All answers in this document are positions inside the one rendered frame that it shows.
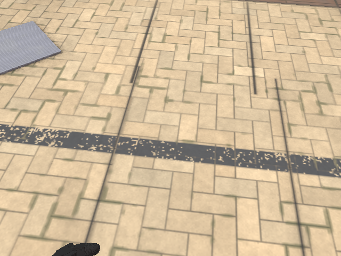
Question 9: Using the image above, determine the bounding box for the robot left hand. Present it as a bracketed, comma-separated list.
[52, 243, 100, 256]

